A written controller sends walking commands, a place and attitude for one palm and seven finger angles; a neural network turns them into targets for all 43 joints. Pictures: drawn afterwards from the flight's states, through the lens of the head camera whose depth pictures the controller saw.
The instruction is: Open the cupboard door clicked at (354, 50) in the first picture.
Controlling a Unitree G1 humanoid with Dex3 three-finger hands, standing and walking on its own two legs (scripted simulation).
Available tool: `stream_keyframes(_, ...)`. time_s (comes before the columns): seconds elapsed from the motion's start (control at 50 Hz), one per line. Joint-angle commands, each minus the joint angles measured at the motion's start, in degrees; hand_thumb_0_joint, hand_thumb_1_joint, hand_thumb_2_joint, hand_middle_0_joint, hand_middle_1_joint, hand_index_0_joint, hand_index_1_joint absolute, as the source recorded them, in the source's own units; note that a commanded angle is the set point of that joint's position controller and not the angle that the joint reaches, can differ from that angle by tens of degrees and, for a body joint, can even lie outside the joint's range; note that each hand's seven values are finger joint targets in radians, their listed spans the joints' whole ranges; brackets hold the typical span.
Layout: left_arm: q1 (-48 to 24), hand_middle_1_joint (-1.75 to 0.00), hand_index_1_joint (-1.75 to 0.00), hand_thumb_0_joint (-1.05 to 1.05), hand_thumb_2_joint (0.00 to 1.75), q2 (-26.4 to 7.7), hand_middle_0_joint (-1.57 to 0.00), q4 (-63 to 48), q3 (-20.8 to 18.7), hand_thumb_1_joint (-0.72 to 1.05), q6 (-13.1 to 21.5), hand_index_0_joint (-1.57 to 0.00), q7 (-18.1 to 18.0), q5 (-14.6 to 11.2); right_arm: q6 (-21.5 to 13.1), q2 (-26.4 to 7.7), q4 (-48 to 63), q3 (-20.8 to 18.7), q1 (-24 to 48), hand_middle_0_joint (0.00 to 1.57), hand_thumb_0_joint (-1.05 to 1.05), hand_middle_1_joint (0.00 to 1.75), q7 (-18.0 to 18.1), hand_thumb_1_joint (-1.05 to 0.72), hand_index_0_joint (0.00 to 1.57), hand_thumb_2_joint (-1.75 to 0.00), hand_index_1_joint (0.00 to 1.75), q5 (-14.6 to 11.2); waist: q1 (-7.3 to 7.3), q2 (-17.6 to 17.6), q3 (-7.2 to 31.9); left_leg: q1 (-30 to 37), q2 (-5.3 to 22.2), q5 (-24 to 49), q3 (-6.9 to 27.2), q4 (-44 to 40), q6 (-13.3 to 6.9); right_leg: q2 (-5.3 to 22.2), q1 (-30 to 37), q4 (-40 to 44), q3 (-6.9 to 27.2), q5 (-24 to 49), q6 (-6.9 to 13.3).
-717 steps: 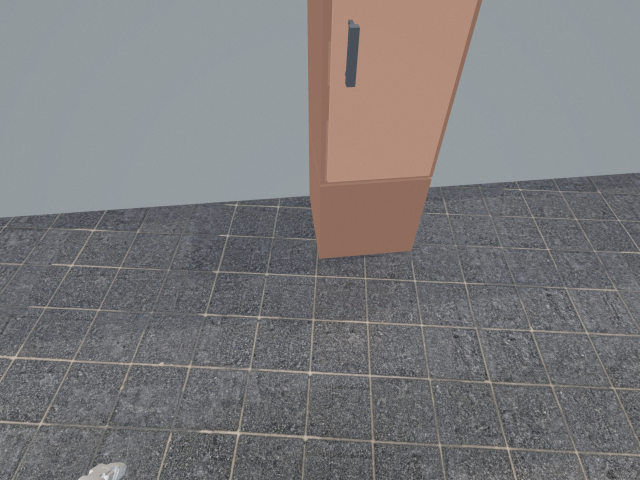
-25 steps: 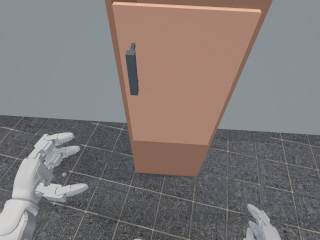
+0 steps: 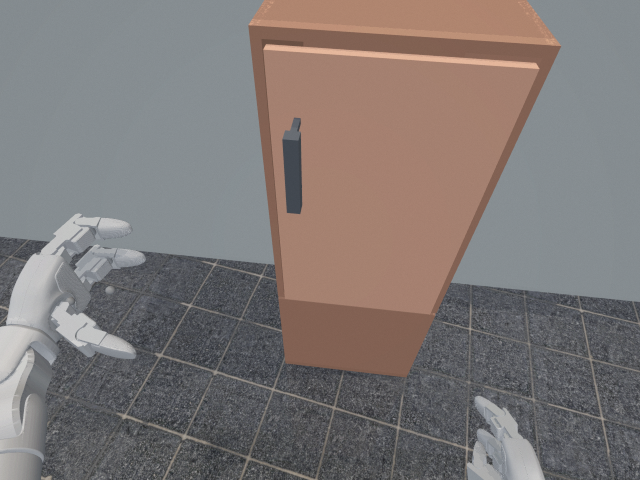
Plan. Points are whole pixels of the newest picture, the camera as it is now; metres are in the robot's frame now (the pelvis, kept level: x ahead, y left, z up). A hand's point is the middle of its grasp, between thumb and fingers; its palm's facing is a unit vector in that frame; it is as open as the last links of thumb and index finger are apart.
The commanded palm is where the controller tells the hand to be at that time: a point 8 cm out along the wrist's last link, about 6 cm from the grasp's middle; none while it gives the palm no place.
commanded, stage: raise the hand with hooked fingers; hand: left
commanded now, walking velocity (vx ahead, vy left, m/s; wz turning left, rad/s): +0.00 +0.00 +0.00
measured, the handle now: (295, 167) +0.54 +0.09 +0.10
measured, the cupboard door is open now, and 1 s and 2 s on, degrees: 0 0 0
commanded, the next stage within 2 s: move the hooked fingers beside the handle in 0.60 s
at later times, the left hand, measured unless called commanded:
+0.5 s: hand (121, 275) +0.30 +0.26 +0.12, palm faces +0.02 -1.00 -0.03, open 14.0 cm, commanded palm +0.26 +0.30 +0.12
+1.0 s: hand (150, 257) +0.32 +0.23 +0.13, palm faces +0.00 -1.00 -0.02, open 14.0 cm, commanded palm +0.30 +0.28 +0.12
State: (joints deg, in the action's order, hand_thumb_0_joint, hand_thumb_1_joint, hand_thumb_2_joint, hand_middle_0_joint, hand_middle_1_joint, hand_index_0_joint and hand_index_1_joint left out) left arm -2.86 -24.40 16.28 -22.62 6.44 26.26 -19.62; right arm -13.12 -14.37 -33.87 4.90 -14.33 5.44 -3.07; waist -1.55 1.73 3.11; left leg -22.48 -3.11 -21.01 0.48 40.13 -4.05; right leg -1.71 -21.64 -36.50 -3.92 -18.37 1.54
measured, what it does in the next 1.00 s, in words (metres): stands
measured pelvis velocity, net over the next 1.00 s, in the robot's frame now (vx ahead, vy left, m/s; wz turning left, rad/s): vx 0.00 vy -0.03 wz -0.01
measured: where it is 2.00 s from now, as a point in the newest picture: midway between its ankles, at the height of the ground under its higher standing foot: outside the picture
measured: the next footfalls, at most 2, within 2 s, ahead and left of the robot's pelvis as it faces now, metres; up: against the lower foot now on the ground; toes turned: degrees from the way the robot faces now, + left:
none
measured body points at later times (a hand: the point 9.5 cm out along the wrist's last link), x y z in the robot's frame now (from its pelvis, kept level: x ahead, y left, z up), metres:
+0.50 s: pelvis +0.00 -0.01 +0.01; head +0.01 -0.01 +0.46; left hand +0.29 +0.31 +0.13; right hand +0.16 -0.26 -0.07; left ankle +0.00 +0.07 -0.72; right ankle +0.00 -0.11 -0.72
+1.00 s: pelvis +0.00 -0.03 +0.00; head +0.01 -0.03 +0.45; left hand +0.32 +0.29 +0.13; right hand +0.16 -0.27 -0.07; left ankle +0.00 +0.07 -0.72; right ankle +0.00 -0.11 -0.72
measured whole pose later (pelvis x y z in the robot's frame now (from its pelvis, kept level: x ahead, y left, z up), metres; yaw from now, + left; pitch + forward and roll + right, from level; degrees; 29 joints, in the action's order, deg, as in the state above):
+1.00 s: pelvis +0.00 -0.03 +0.00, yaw +0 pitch +3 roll -1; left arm -14.3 -25.1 28.3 -22.5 6.5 26.7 -17.6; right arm -12.0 -15.9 -35.2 3.8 -14.6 6.5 -3.8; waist -0.3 1.5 2.8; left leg -21.4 -2.0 -19.4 0.7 37.5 -2.3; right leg -2.8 -21.3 -35.2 -4.0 -17.3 3.4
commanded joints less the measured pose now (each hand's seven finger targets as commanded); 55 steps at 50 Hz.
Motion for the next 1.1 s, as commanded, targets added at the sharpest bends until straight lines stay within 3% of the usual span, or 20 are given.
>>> stream_keyframes(0.0,-17.0,-1.2,-1.2,0.0,0.3,-15.9,-0.3,-10.3,-6.3,-0.5,2.4,-0.3,1.1,-1.1,-2.7,-9.1,8.3,-4.0,3.6,0.2,0.0,0.3,1.0,-0.9,0.2,-0.9,0.3,-0.2,0.49,4.5,11.6,8.2,3.4,18.3,5.3,-8.1,4.2,0.2,3.5,4.1,1.0,11.6,1.2)
stream_keyframes(0.08,-19.8,-1.2,-1.2,0.0,0.3,-18.0,-0.3,-8.4,-7.7,-0.5,1.7,-0.3,2.0,-1.4,-2.5,-9.3,8.2,-4.1,3.6,0.2,0.0,0.3,1.2,-0.9,0.2,-0.9,0.3,-0.4,0.42,4.2,11.6,8.9,3.2,18.8,5.1,-8.8,3.9,0.2,4.6,5.1,1.2,12.5,1.2)
stream_keyframes(0.12,-17.1,-1.2,-1.2,0.0,0.3,-15.3,-0.3,-5.6,-6.2,-0.5,1.0,-0.3,2.7,-1.7,-2.5,-9.3,8.2,-4.2,3.3,0.2,0.0,0.3,1.1,-0.9,0.2,-0.9,0.3,-0.6,0.49,2.6,10.4,8.4,3.2,18.8,4.9,-8.9,3.8,0.2,4.1,5.3,1.0,12.7,1.1)
stream_keyframes(0.16,-16.4,-1.2,-1.2,0.0,0.3,-15.2,-0.3,-4.6,-5.9,-0.5,0.5,-0.3,3.3,-1.8,-2.4,-9.5,8.4,-4.3,3.2,0.2,0.0,0.3,0.8,-0.9,0.2,-0.9,0.3,-0.6,0.21,1.8,9.9,7.6,3.0,19.4,4.5,-8.8,3.6,0.3,4.6,5.2,1.2,14.0,1.1)
stream_keyframes(0.3,-17.9,-1.2,-1.2,0.0,0.3,-17.4,-0.3,-8.9,-8.1,-0.5,1.9,-0.3,1.5,-1.3,-2.2,-9.2,9.1,-4.5,3.3,0.2,0.0,0.3,0.5,-0.9,0.2,-0.9,0.3,-0.3,-0.16,4.7,11.2,7.9,2.7,17.3,3.8,-8.9,3.3,0.4,4.8,5.5,1.9,12.6,1.1)
stream_keyframes(0.34,-18.0,-1.2,-1.2,0.0,0.3,-18.6,-0.3,-9.2,-9.1,-0.5,2.7,-0.3,0.9,-1.2,-2.2,-9.4,8.9,-4.5,3.0,0.2,0.0,0.3,0.5,-0.9,0.2,-0.9,0.3,-0.1,-0.32,2.4,11.6,7.8,2.8,17.6,3.6,-8.8,3.0,0.3,6.0,5.6,2.2,13.5,1.1)
stream_keyframes(0.36,-18.6,-1.2,-1.2,0.0,0.3,-18.1,-0.3,-9.6,-8.7,-0.5,2.8,-0.3,0.8,-1.2,-2.2,-9.1,8.9,-4.5,3.3,0.2,0.0,0.3,0.6,-0.9,0.2,-0.9,0.3,-0.2,-0.06,4.1,11.7,7.8,2.6,17.4,3.4,-8.9,2.9,0.4,5.9,5.7,2.3,13.6,1.1)
stream_keyframes(0.46,-19.2,-1.2,-1.2,0.0,0.3,-16.8,-0.3,-9.2,-7.0,-0.5,2.8,-0.3,1.2,-0.8,-2.4,-9.0,8.4,-4.4,3.3,0.2,0.0,0.3,1.1,-0.9,0.2,-0.9,0.3,-0.4,0.55,5.2,11.0,8.3,2.6,16.6,3.1,-9.0,2.7,0.6,5.8,6.0,2.5,13.6,1.0)
stream_keyframes(0.54,-17.7,-1.2,-1.2,0.0,0.3,-16.6,-0.3,-7.4,-7.5,-0.5,2.6,-0.3,1.8,-1.4,-2.5,-9.1,8.1,-4.3,3.1,0.2,0.0,0.3,1.3,-0.9,0.2,-0.9,0.3,-0.4,0.41,1.4,11.1,7.7,2.6,17.2,2.9,-8.6,2.4,0.5,6.7,6.0,2.6,15.1,0.7)
stream_keyframes(0.6,-18.7,-1.2,-1.2,0.0,0.3,-15.9,-0.3,-6.7,-6.8,-0.5,2.4,-0.3,2.0,-1.4,-2.5,-9.0,8.1,-4.2,3.5,0.2,0.0,0.3,1.4,-0.9,0.2,-0.9,0.3,-0.6,0.68,3.2,10.2,7.0,2.4,15.8,2.8,-8.7,2.4,0.7,5.7,6.1,2.6,14.0,0.7)
stream_keyframes(0.64,-18.0,-1.2,-1.2,0.0,0.3,-16.3,-0.3,-5.7,-7.2,-0.5,2.3,-0.3,2.0,-1.5,-2.4,-9.0,8.2,-4.3,3.4,0.2,0.0,0.3,1.4,-0.9,0.2,-0.9,0.3,-0.5,0.37,0.7,9.9,6.5,2.3,15.7,2.6,-8.4,2.2,0.7,6.1,6.2,2.9,14.3,0.5)
stream_keyframes(0.68,-18.7,-1.2,-1.2,0.0,0.3,-16.4,-0.3,-6.7,-7.2,-0.5,2.5,-0.3,2.1,-1.5,-2.5,-8.9,8.3,-4.2,3.8,0.2,0.0,0.3,1.4,-0.9,0.2,-0.9,0.3,-0.6,0.45,3.3,11.1,6.7,2.1,15.1,2.3,-8.4,2.1,1.0,6.5,6.3,3.4,14.1,0.4)
stream_keyframes(0.72,-20.4,-1.2,-1.2,0.0,0.3,-15.9,-0.3,-7.0,-6.5,-0.5,2.9,-0.3,1.8,-1.3,-2.6,-8.8,8.1,-4.2,3.8,0.2,0.0,0.3,1.5,-0.9,0.2,-0.9,0.3,-0.6,0.72,2.9,11.1,7.0,2.2,16.2,2.5,-8.3,2.1,0.9,6.3,6.1,3.1,15.0,0.5)
stream_keyframes(0.76,-22.2,-1.2,-1.2,0.0,0.3,-15.8,-0.3,-4.7,-6.0,-0.5,2.6,-0.3,1.6,-1.2,-2.4,-8.9,7.8,-4.3,3.5,0.2,0.0,0.3,1.6,-0.9,0.2,-0.9,0.3,-0.7,1.38,-0.2,10.0,5.6,2.2,14.2,2.2,-7.9,1.8,0.9,5.7,6.4,3.8,13.9,0.1)
stream_keyframes(0.8,-27.3,-1.2,-1.2,0.0,0.3,-15.9,-0.3,-3.8,-5.0,-0.5,3.1,-0.3,1.4,-0.6,-2.2,-9.0,7.0,-4.3,3.3,0.2,0.0,0.3,2.0,-0.9,0.2,-0.9,0.3,-0.8,2.3,2.1,10.0,5.7,2.1,12.7,2.1,-7.8,1.9,1.2,4.7,6.6,4.0,12.1,0.0)
stream_keyframes(0.82,-27.1,-1.2,-1.2,0.0,0.3,-15.2,-0.3,-3.3,-4.3,-0.5,3.2,-0.3,1.4,-0.4,-2.3,-8.9,7.1,-4.3,3.4,0.2,0.0,0.3,2.0,-0.9,0.2,-0.9,0.3,-0.8,2.02,3.8,10.2,6.0,2.0,12.1,2.0,-7.8,1.9,1.3,4.3,6.7,4.1,11.2,0.2)
stream_keyframes(0.88,-30.2,-1.2,-1.2,0.0,0.3,-16.8,-0.3,-0.8,-4.5,-0.5,3.3,-0.3,0.6,0.5,-1.9,-9.2,6.6,-4.2,2.9,0.2,0.0,0.3,2.0,-0.9,0.2,-0.9,0.3,-0.8,2.4,1.2,10.2,4.7,2.1,11.3,2.3,-7.8,1.8,1.4,4.6,6.6,4.3,10.4,0.1)
stream_keyframes(0.94,-29.6,-1.2,-1.2,0.0,0.3,-16.9,-0.3,0.0,-4.8,-0.5,4.1,-0.3,0.0,0.8,-1.7,-9.0,6.9,-4.2,2.7,0.2,0.0,0.3,1.6,-0.9,0.2,-0.9,0.3,-0.7,1.29,3.4,12.2,5.2,2.0,13.2,2.2,-7.5,2.0,1.5,6.1,5.9,4.5,12.3,0.5)
stream_keyframes(1.02,-32.4,-1.2,-1.2,0.0,0.3,-15.5,-0.3,3.1,-3.5,-0.5,4.0,-0.3,-1.0,1.2,-1.1,-9.1,6.8,-4.3,2.0,0.2,0.0,0.3,1.4,-0.9,0.2,-0.9,0.3,-0.8,1.97,1.5,12.0,3.9,2.1,12.8,2.1,-7.7,2.0,1.4,5.3,5.6,4.1,12.4,0.3)
stream_keyframes(1.08,-34.1,-1.2,-1.2,0.0,0.3,-17.0,-0.3,5.7,-4.1,-0.5,3.9,-0.3,-1.7,1.9,-0.3,-9.4,6.7,-4.3,1.2,0.2,0.0,0.3,1.1,-0.9,0.2,-0.9,0.3,-0.8,2.18,1.0,11.9,2.6,2.1,12.0,1.7,-7.4,1.8,1.5,5.2,5.5,4.8,12.2,0.2)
